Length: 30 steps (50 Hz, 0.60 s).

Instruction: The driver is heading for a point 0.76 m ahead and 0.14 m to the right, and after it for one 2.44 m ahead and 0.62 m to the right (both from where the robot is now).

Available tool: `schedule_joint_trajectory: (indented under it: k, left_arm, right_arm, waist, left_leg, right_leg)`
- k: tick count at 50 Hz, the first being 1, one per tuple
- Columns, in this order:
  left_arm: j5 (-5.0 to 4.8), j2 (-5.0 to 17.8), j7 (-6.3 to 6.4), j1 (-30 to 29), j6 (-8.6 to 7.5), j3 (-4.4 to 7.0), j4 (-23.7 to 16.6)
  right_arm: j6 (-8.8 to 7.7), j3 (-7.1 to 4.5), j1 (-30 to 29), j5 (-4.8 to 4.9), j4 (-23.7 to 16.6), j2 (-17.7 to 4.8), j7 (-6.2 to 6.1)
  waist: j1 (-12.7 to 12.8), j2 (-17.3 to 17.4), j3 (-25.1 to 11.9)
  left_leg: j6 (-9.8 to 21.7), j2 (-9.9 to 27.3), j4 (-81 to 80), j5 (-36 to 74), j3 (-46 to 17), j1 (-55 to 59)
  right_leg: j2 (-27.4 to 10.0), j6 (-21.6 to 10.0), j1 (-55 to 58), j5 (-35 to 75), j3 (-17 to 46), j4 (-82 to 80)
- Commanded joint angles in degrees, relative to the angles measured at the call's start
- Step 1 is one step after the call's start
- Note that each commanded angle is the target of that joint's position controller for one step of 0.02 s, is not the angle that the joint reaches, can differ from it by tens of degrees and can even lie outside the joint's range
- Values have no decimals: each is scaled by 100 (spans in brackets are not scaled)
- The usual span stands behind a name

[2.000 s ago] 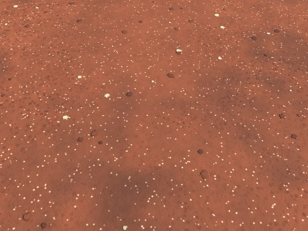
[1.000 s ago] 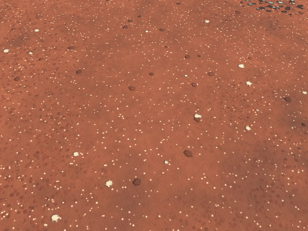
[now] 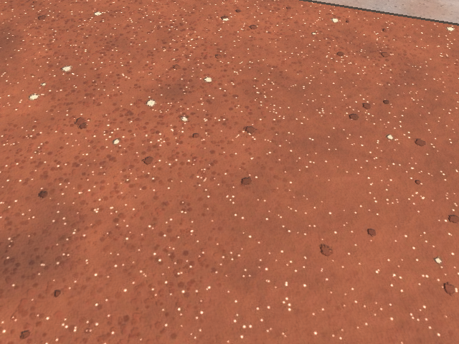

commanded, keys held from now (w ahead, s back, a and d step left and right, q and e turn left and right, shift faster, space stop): w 0.62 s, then w+e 0.38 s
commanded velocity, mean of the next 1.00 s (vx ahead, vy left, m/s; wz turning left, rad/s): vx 0.50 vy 0.00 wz -0.06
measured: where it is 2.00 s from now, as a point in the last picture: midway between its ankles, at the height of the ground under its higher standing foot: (274, 176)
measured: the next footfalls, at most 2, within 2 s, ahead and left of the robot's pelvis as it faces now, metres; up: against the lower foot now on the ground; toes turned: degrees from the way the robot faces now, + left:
right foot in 0.32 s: +0.38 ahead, -0.15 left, +0.00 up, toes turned +0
left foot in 0.82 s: +0.66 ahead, +0.10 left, +0.00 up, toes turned -2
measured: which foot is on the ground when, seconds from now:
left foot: down 0.00-0.32, up 0.34-0.80, down 0.82-1.00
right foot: up 0.00-0.30, down 0.32-0.82, up 0.84-1.00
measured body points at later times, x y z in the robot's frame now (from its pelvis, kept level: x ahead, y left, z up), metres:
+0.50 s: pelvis +0.30 -0.07 +0.00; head +0.33 -0.07 +0.45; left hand +0.38 +0.20 -0.13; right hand +0.40 -0.34 -0.13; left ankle +0.27 +0.08 -0.66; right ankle +0.34 -0.15 -0.74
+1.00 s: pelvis +0.58 +0.00 +0.00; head +0.61 +0.01 +0.45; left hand +0.68 +0.28 -0.14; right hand +0.66 -0.28 -0.11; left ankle +0.62 +0.10 -0.74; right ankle +0.52 -0.15 -0.66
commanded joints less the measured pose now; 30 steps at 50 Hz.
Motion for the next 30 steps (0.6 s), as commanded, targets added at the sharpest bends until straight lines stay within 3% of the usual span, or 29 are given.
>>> schedule_joint_trajectory:
  k: [1, 5, 10, 13, 14, 15, 16, 17, 18, 19, 20, 21, 22, 23, 25, 27, 30]
  left_arm:
    - [59, 354, 17, -99, 41, 75, -279]
    - [-5, 204, -72, -764, -14, -1, -422]
    - [-45, 269, -209, -1322, -87, -37, -651]
    - [-49, 447, -278, -1004, -131, 11, -619]
    - [-40, 582, -266, -605, -136, 75, -515]
    - [-19, 793, -231, 208, -133, 189, -272]
    - [64, 1094, -187, 1244, -121, 271, -65]
    - [70, 1495, -191, 1819, -82, 389, 113]
    - [-52, 951, -210, 1816, -68, 230, 154]
    - [-80, 743, -187, 1315, -59, 154, 74]
    - [-28, 622, -166, 856, -41, 111, -35]
    - [25, 490, -169, 565, -37, 64, -72]
    - [93, 376, -173, 439, -63, 14, -84]
    - [102, 359, -184, 407, -73, 4, -61]
    - [48, 469, -167, 465, -104, 23, 16]
    - [38, 641, -105, 590, -98, 68, 87]
    - [-5, 718, -34, 779, -45, 82, 168]
  right_arm:
    - [-138, -204, -55, 17, -294, -933, -112]
    - [-124, -181, 228, 38, -104, -940, -149]
    - [-52, -192, 647, 64, 226, -953, -160]
    - [32, -229, 594, 66, 295, -1056, -211]
    - [56, -241, 495, 61, 280, -1117, -218]
    - [84, -205, 377, 53, 256, -1073, -216]
    - [89, -109, 384, -14, 156, -888, -216]
    - [-23, 73, 1204, 20, 142, -229, -144]
    - [-138, 25, 928, 90, 216, -613, -121]
    - [-214, -68, 362, 223, 37, -948, -92]
    - [-249, -57, -6, 226, -53, -958, -108]
    - [-247, -82, -196, 140, -84, -914, -130]
    - [-200, -110, -96, 94, -59, -860, -144]
    - [-143, -98, 47, 82, -17, -741, -148]
    - [-57, -63, 70, 61, -16, -563, -163]
    - [-36, -43, -311, 21, -149, -537, -177]
    - [-80, 6, -862, 13, -267, -435, -135]
  waist:
    - [118, 355, -222]
    - [-164, 498, -37]
    - [-336, 540, 211]
    - [-73, 712, 4]
    - [159, 810, -272]
    - [590, 736, -785]
    - [971, 358, -1616]
    - [675, -1197, -2431]
    - [877, -1057, -2429]
    - [833, -725, -1464]
    - [678, -235, -927]
    - [518, -42, -507]
    - [320, -164, -407]
    - [217, -270, -409]
    - [133, -290, -319]
    - [191, -201, -188]
    - [352, -152, -101]
  left_leg:
    - [905, 1521, -1073, 1803, -1102, 228]
    - [602, 1301, -1162, 1185, -695, 232]
    - [582, 1741, -833, 1336, -893, 1244]
    - [422, 1907, -307, 2598, -928, 1738]
    - [351, 1829, 140, 3635, -855, 1752]
    - [211, 1554, 1068, 4240, -639, 1522]
    - [34, 1259, 2605, 3051, -470, 445]
    - [-449, 191, 4856, -533, -267, -1935]
    - [-381, 167, 5490, -2332, -975, -2708]
    - [-318, 519, 5684, -1979, -893, -3196]
    - [-296, 846, 5422, -1438, -661, -3096]
    - [-327, 1046, 5028, -1096, -546, -2927]
    - [-336, 1219, 4765, -868, -567, -2568]
    - [-371, 1273, 4596, -773, -544, -2318]
    - [-488, 1369, 4186, -647, -444, -2289]
    - [-624, 1426, 3579, -126, -380, -2583]
    - [-680, 1331, 2390, 923, -244, -2532]
  right_leg:
    - [-93, 158, -324, 973, 27, -867]
    - [180, 115, -15, 2319, -147, -2302]
    - [324, -123, -418, 2024, -112, -2997]
    - [495, -377, 8, 1304, -207, -3165]
    - [688, -494, 632, 1113, -374, -3168]
    - [802, -675, 1781, 1306, -486, -3250]
    - [-5, -1036, 3573, 1478, 382, -2972]
    - [-1364, -2019, 5730, 301, 3104, -3379]
    - [-1401, -1963, 5843, -518, 4021, -4092]
    - [-1250, -1672, 5091, -741, 3183, -4222]
    - [-1037, -1502, 4192, -395, 2501, -4376]
    - [-844, -1441, 3416, 121, 2029, -4555]
    - [-675, -1379, 2948, 522, 1695, -4708]
    - [-591, -1391, 2685, 740, 1496, -4851]
    - [-546, -1473, 2406, 1155, 1120, -5080]
    - [-529, -1505, 2405, 1477, 854, -5234]
    - [-293, -1304, 2480, 1688, 361, -5284]
Keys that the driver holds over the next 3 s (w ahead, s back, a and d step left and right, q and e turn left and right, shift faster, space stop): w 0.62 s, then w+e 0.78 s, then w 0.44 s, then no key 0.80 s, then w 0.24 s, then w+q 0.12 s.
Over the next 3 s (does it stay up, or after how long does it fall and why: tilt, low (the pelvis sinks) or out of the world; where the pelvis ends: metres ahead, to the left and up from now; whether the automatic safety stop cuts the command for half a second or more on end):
stays up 1.26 -0.33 -0.02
